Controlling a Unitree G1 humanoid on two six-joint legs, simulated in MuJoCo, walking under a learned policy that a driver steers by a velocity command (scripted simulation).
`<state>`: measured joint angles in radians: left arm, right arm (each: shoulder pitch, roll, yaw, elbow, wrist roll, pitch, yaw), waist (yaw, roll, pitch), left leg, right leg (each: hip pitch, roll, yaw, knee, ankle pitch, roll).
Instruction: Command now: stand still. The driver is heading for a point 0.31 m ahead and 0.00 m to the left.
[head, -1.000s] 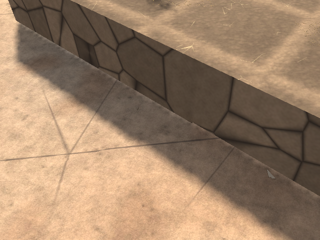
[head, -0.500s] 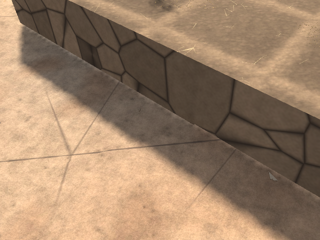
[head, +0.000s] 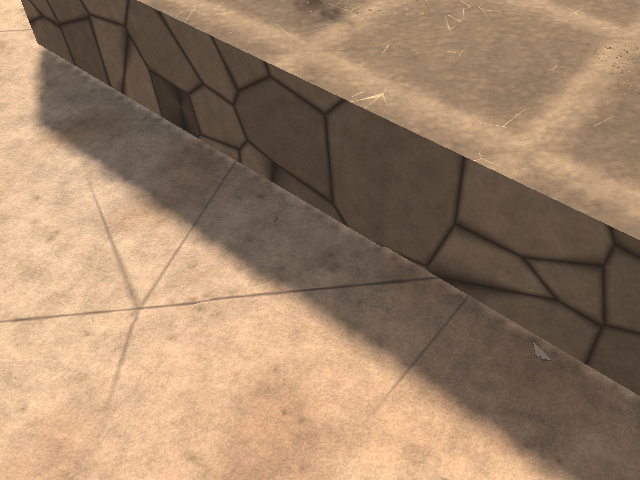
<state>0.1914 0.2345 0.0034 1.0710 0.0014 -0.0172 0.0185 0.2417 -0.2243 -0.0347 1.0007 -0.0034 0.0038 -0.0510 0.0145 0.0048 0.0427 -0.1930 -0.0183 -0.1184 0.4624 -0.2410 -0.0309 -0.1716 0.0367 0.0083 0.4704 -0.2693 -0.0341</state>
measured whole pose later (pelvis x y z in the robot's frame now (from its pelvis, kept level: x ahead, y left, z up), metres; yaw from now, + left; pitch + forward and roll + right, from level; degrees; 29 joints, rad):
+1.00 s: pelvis +0.22 +0.04 -0.01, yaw +1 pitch +0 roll +0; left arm 0.10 0.22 0.02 0.94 0.01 -0.04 0.00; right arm 0.23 -0.24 -0.02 1.05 0.00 -0.01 -0.04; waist -0.02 0.02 0.04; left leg -0.29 0.01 -0.03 0.88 -0.58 -0.06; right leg -0.36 0.03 -0.05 0.47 -0.12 -0.05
